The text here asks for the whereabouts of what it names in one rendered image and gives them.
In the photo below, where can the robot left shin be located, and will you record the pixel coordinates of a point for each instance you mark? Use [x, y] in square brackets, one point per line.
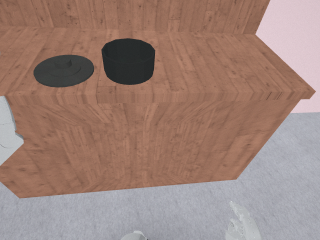
[139, 232]

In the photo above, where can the table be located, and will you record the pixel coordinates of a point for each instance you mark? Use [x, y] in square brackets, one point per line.
[216, 96]

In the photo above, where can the robot left hand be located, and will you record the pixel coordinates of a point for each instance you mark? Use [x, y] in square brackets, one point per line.
[9, 139]

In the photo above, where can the knob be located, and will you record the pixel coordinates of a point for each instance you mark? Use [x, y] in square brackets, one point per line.
[62, 62]

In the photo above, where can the lid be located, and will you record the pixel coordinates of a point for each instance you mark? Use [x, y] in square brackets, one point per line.
[48, 75]

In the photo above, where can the pot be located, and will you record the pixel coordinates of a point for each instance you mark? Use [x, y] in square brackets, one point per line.
[128, 61]

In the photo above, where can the robot right hand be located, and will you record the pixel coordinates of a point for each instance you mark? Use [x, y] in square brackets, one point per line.
[246, 230]

